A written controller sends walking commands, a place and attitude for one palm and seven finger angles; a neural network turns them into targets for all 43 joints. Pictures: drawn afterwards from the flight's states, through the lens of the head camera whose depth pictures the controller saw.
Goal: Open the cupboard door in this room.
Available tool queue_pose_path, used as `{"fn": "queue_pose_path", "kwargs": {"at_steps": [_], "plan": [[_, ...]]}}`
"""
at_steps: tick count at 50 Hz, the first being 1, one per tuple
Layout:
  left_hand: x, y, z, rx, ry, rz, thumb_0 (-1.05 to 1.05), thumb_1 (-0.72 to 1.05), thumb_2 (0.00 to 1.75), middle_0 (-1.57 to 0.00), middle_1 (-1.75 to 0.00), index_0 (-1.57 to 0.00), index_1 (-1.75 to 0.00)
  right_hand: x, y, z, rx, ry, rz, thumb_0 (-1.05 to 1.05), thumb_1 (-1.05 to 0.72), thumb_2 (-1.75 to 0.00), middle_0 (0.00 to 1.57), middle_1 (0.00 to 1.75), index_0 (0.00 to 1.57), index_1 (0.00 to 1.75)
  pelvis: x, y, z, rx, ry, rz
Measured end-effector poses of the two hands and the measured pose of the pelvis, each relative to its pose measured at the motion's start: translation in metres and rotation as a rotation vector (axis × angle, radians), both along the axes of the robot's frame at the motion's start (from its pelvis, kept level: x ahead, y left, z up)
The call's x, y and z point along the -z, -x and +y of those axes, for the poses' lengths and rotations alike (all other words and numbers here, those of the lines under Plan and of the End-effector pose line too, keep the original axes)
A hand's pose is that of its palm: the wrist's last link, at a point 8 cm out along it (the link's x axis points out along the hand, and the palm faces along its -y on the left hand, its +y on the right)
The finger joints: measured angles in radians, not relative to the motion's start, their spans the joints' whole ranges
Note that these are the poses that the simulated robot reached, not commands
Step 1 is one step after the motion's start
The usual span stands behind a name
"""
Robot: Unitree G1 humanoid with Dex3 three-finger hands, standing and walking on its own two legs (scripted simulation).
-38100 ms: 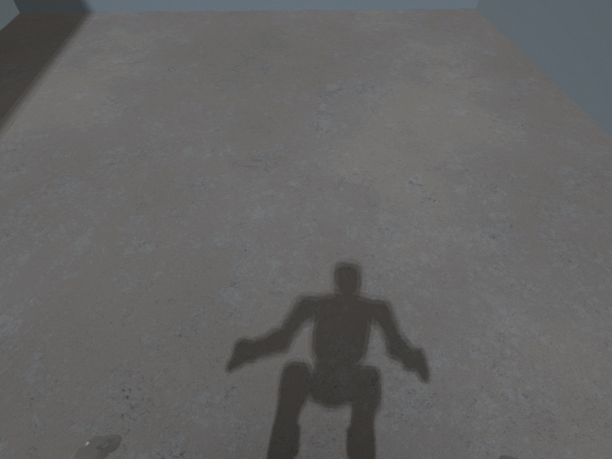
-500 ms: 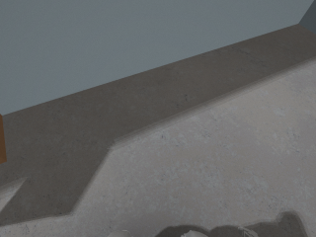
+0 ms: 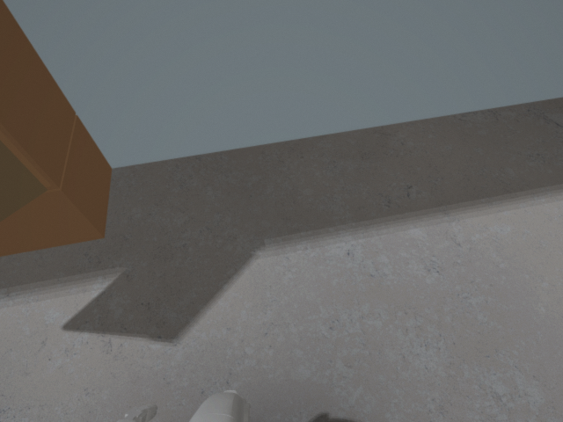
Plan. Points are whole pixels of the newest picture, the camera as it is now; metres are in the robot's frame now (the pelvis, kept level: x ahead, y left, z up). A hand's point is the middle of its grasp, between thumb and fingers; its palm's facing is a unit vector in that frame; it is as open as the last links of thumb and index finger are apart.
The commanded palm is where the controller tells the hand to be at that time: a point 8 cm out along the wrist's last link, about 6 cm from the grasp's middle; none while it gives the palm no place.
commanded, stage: turn to face it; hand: left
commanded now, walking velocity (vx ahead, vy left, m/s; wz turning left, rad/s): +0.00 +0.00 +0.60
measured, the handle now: out of the picture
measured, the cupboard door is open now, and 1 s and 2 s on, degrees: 40 40 40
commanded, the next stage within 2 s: take the last steps up to it in 1.34 s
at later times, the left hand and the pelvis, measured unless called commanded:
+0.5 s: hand out of the picture +0.06 +0.22 -0.16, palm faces +0.28 -0.90 -0.33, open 7.4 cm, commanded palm none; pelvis +0.02 -0.02 -0.01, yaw +17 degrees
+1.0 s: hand out of the picture -0.04 +0.21 -0.18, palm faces +0.58 -0.77 -0.26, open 7.4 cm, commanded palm none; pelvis +0.03 -0.01 -0.01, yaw +35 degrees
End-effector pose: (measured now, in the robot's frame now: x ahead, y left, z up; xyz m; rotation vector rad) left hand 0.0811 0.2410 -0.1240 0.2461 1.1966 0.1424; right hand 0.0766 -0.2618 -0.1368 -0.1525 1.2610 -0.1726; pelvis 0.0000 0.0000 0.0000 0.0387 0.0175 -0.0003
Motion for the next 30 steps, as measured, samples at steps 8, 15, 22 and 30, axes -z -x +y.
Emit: {"fn": "queue_pose_path", "kwargs": {"at_steps": [8, 15, 22, 30], "plan": [[0.035, 0.048, 0.03, -0.163, 0.046, 0.066, 0.01, 0.9, 0.9, -0.21, -0.3, -0.2, -0.3, -0.003, -0.066, 0.03, -0.184, 0.055, -0.092, 0.0, -0.91, -0.9, 0.2, 0.3, 0.2, 0.3, 0.018, -0.005, 0.017, -0.114, 0.02, 0.011], [0.018, 0.053, 0.046, -0.252, 0.003, 0.059, 0.01, 0.9, 0.9, -0.2, -0.3, -0.2, -0.29, -0.008, -0.075, 0.043, -0.262, 0.052, -0.074, 0.0, -0.9, -0.9, 0.2, 0.3, 0.2, 0.3, 0.007, -0.009, 0.012, -0.182, 0.034, 0.017], [0.0, 0.037, 0.032, -0.282, -0.051, -0.032, 0.01, 0.91, 0.9, -0.2, -0.3, -0.2, -0.29, 0.011, -0.079, 0.029, -0.293, -0.003, -0.022, 0.0, -0.9, -0.9, 0.21, 0.3, 0.2, 0.3, 0.01, -0.017, -0.013, -0.254, 0.028, 0.011], [-0.009, 0.059, -0.007, -0.363, -0.047, -0.032, 0.01, 0.9, 0.9, -0.2, -0.3, -0.2, -0.29, 0.013, -0.108, 0.014, -0.356, -0.016, 0.008, 0.01, -0.9, -0.9, 0.2, 0.3, 0.2, 0.3, 0.004, -0.025, -0.029, -0.362, 0.005, -0.011]]}}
